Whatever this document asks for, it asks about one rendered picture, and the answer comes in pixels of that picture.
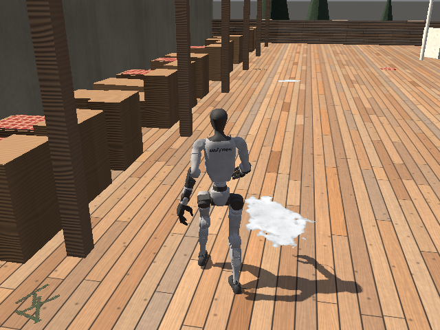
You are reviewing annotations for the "left robot forearm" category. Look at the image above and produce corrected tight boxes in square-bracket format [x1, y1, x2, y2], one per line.
[179, 167, 196, 205]

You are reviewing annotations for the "left robot upper arm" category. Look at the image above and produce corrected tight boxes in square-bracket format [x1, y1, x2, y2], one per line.
[190, 138, 206, 178]

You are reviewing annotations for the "robot torso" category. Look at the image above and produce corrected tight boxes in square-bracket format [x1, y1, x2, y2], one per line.
[204, 135, 236, 206]

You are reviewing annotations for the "robot right foot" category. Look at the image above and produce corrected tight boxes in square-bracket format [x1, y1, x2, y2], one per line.
[228, 275, 242, 294]

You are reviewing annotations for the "right robot hand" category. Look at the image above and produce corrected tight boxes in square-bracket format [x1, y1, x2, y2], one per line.
[232, 166, 245, 179]

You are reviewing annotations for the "right robot upper arm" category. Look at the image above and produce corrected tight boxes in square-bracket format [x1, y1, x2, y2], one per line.
[234, 137, 251, 172]

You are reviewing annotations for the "right robot forearm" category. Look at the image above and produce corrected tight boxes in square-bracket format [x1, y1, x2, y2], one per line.
[239, 164, 251, 175]

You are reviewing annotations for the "left robot hand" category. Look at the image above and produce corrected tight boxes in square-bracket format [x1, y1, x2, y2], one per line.
[177, 203, 193, 226]

